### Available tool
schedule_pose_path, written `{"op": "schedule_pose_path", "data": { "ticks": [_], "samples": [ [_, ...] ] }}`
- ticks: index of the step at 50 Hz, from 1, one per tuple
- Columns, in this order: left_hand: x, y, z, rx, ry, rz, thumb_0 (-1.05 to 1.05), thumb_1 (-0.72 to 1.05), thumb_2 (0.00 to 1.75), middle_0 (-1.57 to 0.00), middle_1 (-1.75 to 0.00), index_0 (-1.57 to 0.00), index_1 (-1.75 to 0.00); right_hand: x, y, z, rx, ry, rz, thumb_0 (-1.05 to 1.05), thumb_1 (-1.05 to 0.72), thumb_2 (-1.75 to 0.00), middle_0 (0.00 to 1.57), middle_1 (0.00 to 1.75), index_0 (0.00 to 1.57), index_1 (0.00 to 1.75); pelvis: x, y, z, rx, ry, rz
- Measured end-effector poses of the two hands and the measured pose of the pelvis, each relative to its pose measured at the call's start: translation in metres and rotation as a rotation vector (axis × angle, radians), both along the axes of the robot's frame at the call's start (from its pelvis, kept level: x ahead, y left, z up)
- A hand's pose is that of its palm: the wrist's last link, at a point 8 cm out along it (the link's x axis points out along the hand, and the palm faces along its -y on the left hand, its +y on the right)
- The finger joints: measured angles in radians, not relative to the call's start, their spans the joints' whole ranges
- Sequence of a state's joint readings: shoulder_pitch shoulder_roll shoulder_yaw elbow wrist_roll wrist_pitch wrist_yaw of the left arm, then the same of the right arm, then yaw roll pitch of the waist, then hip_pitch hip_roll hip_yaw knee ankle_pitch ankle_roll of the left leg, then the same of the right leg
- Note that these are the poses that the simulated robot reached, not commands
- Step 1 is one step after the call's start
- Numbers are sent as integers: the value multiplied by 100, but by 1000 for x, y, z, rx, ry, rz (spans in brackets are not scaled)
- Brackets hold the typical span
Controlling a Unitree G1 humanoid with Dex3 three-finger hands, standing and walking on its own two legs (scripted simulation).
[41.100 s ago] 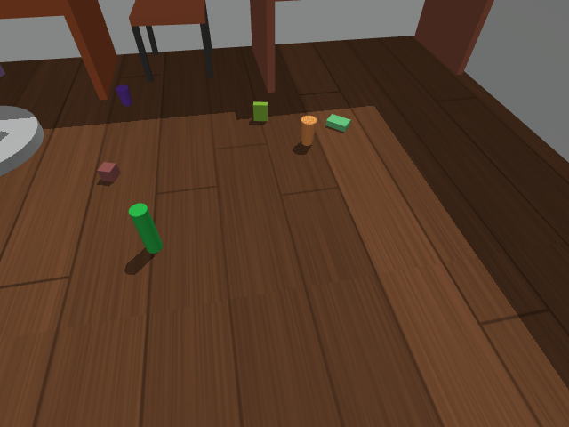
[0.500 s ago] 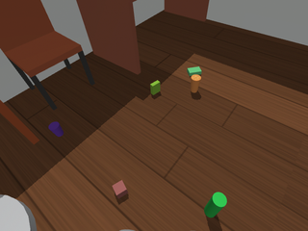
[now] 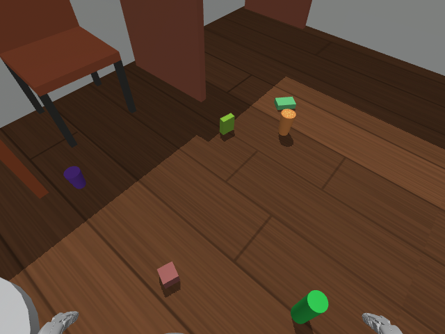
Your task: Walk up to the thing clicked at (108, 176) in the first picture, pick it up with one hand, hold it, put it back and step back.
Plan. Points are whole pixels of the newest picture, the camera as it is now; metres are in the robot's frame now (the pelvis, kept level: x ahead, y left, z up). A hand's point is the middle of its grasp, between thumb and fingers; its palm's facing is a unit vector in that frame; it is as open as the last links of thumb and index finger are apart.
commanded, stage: walk up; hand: left
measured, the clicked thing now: (168, 274) +0.41 +0.23 -0.73
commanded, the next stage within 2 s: stand in 0.88 s
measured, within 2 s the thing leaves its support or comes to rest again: neither
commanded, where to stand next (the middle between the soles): +0.01 +0.00 m, yaw -2 degrees
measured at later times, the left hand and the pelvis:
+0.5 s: hand out of the picture +0.08 +0.26 -0.14, palm faces -0.04 -0.93 -0.36, open 7.3 cm; pelvis -0.01 +0.01 +0.02, yaw -1 degrees
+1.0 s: hand out of the picture +0.07 +0.26 -0.13, palm faces -0.05 -0.93 -0.36, open 7.3 cm; pelvis -0.01 +0.00 +0.02, yaw -1 degrees
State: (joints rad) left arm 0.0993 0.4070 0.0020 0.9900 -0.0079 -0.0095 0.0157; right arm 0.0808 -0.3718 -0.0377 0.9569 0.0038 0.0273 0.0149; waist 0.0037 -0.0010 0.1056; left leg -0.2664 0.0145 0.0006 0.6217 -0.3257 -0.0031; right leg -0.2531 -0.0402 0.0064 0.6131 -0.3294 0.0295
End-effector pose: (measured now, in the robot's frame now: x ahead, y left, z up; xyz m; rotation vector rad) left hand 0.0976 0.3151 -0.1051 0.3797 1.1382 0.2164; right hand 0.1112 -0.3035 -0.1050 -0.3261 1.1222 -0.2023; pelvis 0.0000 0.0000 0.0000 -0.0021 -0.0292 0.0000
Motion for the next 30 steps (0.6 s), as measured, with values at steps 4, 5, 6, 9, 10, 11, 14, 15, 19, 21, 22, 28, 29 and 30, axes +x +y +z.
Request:
{"op": "schedule_pose_path", "data": {
  "ticks": [4, 5, 6, 9, 10, 11, 14, 15, 19, 21, 22, 28, 29, 30],
  "samples": [
    [-5, 1, 3, 3, 12, 4, 0, 91, 90, -21, -30, -21, -30, 9, 6, 1, 18, -14, 9, 1, -90, -90, 20, 30, 20, 30, -1, 1, 3, 1, -6, -3],
    [-7, 1, 4, 3, 16, 5, 0, 91, 90, -21, -30, -21, -30, 10, 7, 1, 23, -15, 10, 1, -90, -90, 20, 30, 20, 30, -1, 1, 4, 2, -7, -3],
    [-9, 0, 5, 2, 20, 6, 0, 91, 90, -21, -30, -21, -30, 10, 8, 1, 28, -14, 10, 1, -90, -90, 21, 30, 20, 30, -1, 1, 5, 3, -8, -3],
    [-15, -2, 6, -4, 35, 8, 0, 91, 90, -21, -30, -21, -30, 8, 11, 2, 39, -6, 9, 1, -90, -90, 21, 30, 20, 30, -3, 2, 8, 5, -10, -5],
    [-17, -2, 7, -6, 41, 9, 0, 91, 90, -21, -30, -21, -30, 7, 11, 2, 42, -1, 7, 1, -90, -90, 21, 30, 20, 30, -3, 2, 9, 6, -11, -6],
    [-19, -3, 7, -8, 45, 9, 0, 91, 90, -21, -30, -21, -30, 5, 12, 2, 44, 4, 5, 1, -90, -90, 21, 30, 20, 30, -4, 2, 10, 6, -12, -7],
    [-24, -5, 8, -16, 58, 11, 0, 90, 90, -21, -30, -21, -30, -4, 12, 2, 49, 26, -5, 1, -90, -90, 21, 30, 20, 30, -5, 3, 13, 5, -14, -9],
    [-25, -6, 8, -19, 61, 10, 0, 90, 90, -21, -30, -21, -30, -7, 13, 2, 50, 33, -9, 1, -90, -90, 21, 30, 20, 30, -6, 3, 13, 5, -14, -10],
    [-27, -7, 8, -29, 71, 10, 0, 90, 90, -21, -30, -21, -30, -21, 12, 3, 48, 63, -29, 1, -90, -90, 20, 30, 20, 30, -8, 5, 16, 4, -15, -12],
    [-28, -7, 8, -34, 72, 9, 0, 90, 90, -21, -30, -21, -30, -29, 12, 4, 45, 77, -39, 1, -90, -90, 20, 30, 20, 30, -8, 6, 17, 4, -15, -13],
    [-28, -7, 8, -36, 72, 9, 0, 90, 90, -21, -30, -21, -30, -33, 12, 4, 44, 84, -43, 1, -90, -90, 20, 30, 20, 30, -9, 6, 17, 4, -15, -14],
    [-27, -7, 7, -40, 68, 6, 0, 90, 90, -21, -30, -21, -30, -50, 11, 5, 39, 111, -67, 1, -90, -90, 20, 30, 20, 30, -11, 7, 19, 4, -16, -17],
    [-27, -7, 8, -40, 68, 6, 0, 90, 90, -21, -30, -21, -30, -52, 11, 5, 39, 112, -70, 1, -90, -90, 20, 30, 20, 30, -11, 7, 19, 4, -16, -17],
    [-27, -7, 8, -40, 68, 6, 0, 90, 90, -21, -30, -21, -30, -54, 10, 5, 38, 113, -73, 1, -90, -90, 20, 30, 20, 30, -12, 7, 19, 4, -17, -18]
  ]
}}
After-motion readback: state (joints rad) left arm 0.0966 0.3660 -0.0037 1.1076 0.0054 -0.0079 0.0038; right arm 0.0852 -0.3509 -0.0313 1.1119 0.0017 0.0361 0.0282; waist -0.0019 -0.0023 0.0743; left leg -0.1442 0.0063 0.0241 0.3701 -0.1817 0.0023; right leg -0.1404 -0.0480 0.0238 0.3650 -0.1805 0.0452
